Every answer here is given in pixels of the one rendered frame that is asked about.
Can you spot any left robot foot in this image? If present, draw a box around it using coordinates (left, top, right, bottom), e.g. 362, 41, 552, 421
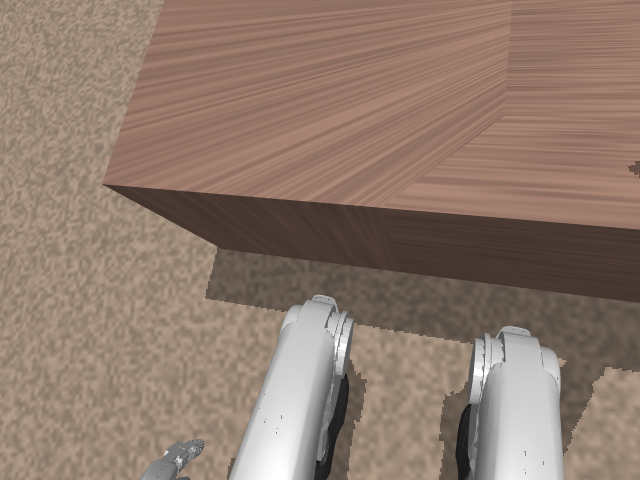
314, 373, 349, 480

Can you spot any left robot hand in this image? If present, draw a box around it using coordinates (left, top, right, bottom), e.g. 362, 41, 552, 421
139, 439, 205, 480

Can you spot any right robot foot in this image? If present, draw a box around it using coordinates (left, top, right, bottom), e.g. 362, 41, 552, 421
455, 404, 471, 480

